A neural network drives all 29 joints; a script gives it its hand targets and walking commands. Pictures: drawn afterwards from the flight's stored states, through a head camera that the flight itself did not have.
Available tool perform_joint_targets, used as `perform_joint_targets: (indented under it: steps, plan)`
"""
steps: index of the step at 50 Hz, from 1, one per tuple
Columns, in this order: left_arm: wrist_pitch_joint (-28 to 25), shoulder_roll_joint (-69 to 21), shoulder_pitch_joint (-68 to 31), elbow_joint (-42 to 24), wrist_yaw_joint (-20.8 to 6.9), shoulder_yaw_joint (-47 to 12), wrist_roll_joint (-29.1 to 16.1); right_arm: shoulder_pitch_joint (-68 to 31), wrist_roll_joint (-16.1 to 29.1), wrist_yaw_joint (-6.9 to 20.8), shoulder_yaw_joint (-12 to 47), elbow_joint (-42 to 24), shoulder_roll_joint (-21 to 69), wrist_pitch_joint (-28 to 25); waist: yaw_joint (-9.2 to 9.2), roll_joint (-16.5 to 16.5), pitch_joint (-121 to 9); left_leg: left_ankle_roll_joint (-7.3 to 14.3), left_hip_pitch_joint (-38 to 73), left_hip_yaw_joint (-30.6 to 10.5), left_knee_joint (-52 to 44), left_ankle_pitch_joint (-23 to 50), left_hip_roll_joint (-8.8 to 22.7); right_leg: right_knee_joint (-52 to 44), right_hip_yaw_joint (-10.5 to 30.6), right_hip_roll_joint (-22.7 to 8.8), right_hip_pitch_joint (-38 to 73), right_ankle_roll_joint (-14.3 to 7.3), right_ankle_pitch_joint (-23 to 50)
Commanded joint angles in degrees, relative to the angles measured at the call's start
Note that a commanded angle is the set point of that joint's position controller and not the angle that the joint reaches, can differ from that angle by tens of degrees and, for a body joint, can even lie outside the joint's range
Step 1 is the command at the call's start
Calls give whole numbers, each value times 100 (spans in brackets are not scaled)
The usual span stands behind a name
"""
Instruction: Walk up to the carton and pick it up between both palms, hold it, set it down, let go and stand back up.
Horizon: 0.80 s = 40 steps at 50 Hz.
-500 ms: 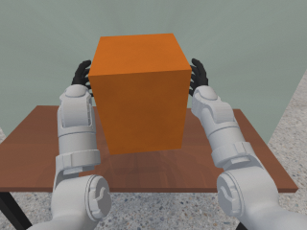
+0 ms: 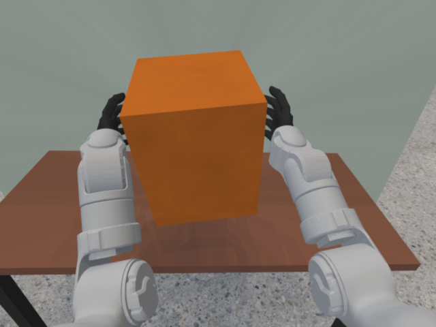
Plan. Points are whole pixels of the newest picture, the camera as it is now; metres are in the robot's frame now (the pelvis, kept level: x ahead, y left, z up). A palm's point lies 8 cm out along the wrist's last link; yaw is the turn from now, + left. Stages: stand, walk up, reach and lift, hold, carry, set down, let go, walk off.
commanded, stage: hold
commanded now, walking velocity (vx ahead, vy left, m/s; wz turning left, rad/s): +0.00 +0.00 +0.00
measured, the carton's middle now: (198, 138) +0.41 +0.01 +0.22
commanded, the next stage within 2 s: none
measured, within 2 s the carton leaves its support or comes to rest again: neither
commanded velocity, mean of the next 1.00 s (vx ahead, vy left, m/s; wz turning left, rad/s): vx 0.00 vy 0.00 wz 0.00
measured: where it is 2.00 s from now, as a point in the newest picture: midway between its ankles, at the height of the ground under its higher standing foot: outside the picture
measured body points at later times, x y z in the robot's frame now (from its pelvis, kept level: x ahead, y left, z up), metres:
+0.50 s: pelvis +0.01 +0.00 +0.00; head -0.07 +0.02 +0.44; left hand +0.38 +0.15 +0.25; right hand +0.38 -0.14 +0.26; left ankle +0.02 +0.13 -0.75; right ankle +0.03 -0.11 -0.75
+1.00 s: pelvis +0.01 +0.00 +0.00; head -0.07 +0.02 +0.44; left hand +0.38 +0.15 +0.26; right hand +0.38 -0.14 +0.27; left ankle +0.02 +0.13 -0.75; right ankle +0.03 -0.11 -0.75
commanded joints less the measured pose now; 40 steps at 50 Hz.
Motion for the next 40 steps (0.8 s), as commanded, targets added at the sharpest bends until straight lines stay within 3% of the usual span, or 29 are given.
perform_joint_targets:
  steps: [1, 4, 8, 11, 12, 14, 18, 19, 21, 23, 25, 27, 33, 37, 40]
  plan:
    - [-599, -3015, -4226, -81, -772, -2422, -1186, -4419, 368, 881, 1497, -1167, 3147, -419, -45, 471, -1664, 74, -696, 371, -517, 234, -330, 10, -146, 417, 771, 270, 245]
    - [-600, -3092, -4081, -219, -722, -2526, -1280, -4509, 531, 813, 1707, -1472, 3120, -478, -104, 409, -2130, -31, -240, 358, -204, 1080, -401, 15, -138, 459, 978, 277, 882]
    - [-576, -3009, -3933, -338, -711, -2525, -1295, -4305, 596, 743, 1773, -1410, 3064, -434, -122, 390, -2039, -47, -108, 338, -162, 1264, -432, -24, -160, 474, 915, 293, 913]
    - [-551, -2975, -3952, -224, -729, -2530, -1264, -4275, 563, 729, 1723, -1332, 3068, -432, -154, 455, -1751, -44, -292, 358, -205, 1058, -448, -77, -151, 426, 851, 291, 750]
    - [-533, -2820, -3904, 82, -755, -2322, -1138, -4311, 499, 725, 1683, -1205, 3094, -411, -58, 358, -1452, 25, -420, 387, -287, 739, -475, -137, -143, 381, 795, 320, 511]
    - [-534, -2819, -3942, 65, -803, -2231, -1062, -4248, 413, 758, 1586, -1080, 3140, -417, -25, 341, -1311, 66, -577, 394, -420, 510, -455, -132, -128, 364, 760, 333, 357]
    - [-570, -2844, -4026, -274, -814, -2373, -1125, -4318, 632, 716, 1789, -1335, 3217, -442, -46, 437, -1712, -20, -246, 385, -193, 1182, -494, -36, -138, 377, 913, 344, 988]
    - [-552, -2943, -3985, -330, -804, -2518, -1182, -4398, 700, 694, 1831, -1508, 3160, -453, -122, 546, -1809, -76, -126, 355, -106, 1390, -487, -31, -155, 403, 899, 321, 1132]
    - [-558, -2923, -3946, -455, -782, -2526, -1226, -4350, 810, 653, 2027, -1648, 3248, -426, -68, 430, -1939, -81, -12, 356, -7, 1654, -513, -26, -149, 424, 988, 341, 1362]
    - [-557, -2957, -3938, -654, -737, -2613, -1264, -4283, 905, 645, 2158, -1740, 3251, -398, -62, 527, -2044, -100, 43, 346, 32, 1821, -531, 11, -128, 424, 965, 345, 1481]
    - [-527, -2953, -3859, -629, -727, -2579, -1283, -4343, 910, 613, 2210, -1878, 3274, -383, -37, 364, -2016, -62, 43, 335, 30, 1730, -530, -19, -121, 439, 989, 374, 1453]
    - [-516, -2983, -3900, -570, -729, -2634, -1269, -4159, 828, 625, 2040, -1664, 3184, -326, -117, 412, -1766, -94, -77, 332, -108, 1412, -484, -51, -149, 448, 851, 350, 1089]
    - [-473, -2877, -3986, -140, -828, -2436, -1153, -4247, 463, 745, 1604, -1312, 3086, -327, -127, 392, -1313, 32, -584, 376, -471, 347, -402, -118, -171, 410, 700, 305, 271]
    - [-547, -3057, -4080, -270, -789, -2643, -1275, -4416, 559, 726, 1664, -1543, 3086, -394, -194, 561, -1764, -74, -342, 335, -257, 914, -416, -44, -182, 442, 832, 272, 702]
    - [-534, -3025, -3948, -402, -755, -2628, -1251, -4296, 698, 722, 1855, -1528, 3085, -362, -119, 548, -1836, -115, -176, 317, -121, 1395, -431, -3, -172, 456, 924, 281, 1043]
